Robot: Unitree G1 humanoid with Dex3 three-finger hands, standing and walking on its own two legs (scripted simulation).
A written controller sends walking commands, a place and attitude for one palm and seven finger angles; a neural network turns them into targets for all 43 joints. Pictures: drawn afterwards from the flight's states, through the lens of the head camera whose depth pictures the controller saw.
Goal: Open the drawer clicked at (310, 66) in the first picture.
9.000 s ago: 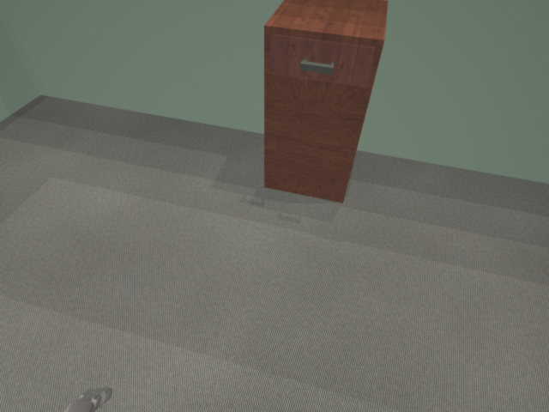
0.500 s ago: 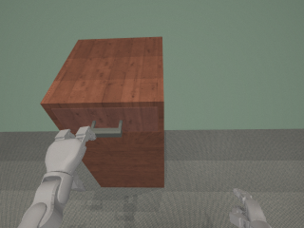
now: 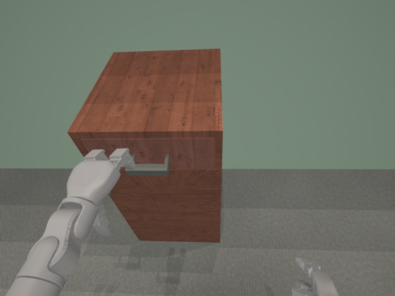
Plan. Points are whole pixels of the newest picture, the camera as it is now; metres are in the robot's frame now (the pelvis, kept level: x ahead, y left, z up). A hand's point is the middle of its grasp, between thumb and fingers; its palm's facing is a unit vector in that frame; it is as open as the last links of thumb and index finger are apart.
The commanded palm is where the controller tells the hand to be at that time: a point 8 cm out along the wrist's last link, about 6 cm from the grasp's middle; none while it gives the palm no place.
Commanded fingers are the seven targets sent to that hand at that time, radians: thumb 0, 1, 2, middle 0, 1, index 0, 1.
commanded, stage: raise the hand with hooked fingers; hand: left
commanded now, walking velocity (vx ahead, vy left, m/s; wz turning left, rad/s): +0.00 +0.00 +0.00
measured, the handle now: (148, 163) +0.46 +0.21 -0.06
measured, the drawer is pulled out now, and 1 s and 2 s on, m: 0.00 0.00 0.00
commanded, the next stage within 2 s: move the hooked fingers above the handle in 0.14 s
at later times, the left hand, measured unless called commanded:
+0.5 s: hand (107, 186) +0.31 +0.23 +0.06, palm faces +0.02 -0.10 -0.99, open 13.8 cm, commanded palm +0.29 +0.25 +0.11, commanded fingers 0.00 -0.50 0.30 -0.30 -1.20 -0.30 -1.20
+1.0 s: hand (118, 172) +0.35 +0.23 +0.04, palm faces +0.05 -0.08 -1.00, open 13.8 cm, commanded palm +0.33 +0.23 +0.09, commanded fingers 0.00 -0.50 0.30 -0.30 -1.20 -0.30 -1.20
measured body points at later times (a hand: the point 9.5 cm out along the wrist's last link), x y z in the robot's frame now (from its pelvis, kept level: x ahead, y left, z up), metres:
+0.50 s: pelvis +0.00 +0.02 +0.00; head +0.02 +0.00 +0.45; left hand +0.30 +0.24 +0.11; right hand +0.19 -0.20 -0.11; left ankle -0.02 +0.07 -0.74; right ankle -0.01 -0.07 -0.74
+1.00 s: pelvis +0.00 +0.02 -0.01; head +0.03 -0.01 +0.44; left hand +0.34 +0.23 +0.10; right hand +0.15 -0.22 -0.13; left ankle -0.02 +0.07 -0.74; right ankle -0.01 -0.07 -0.74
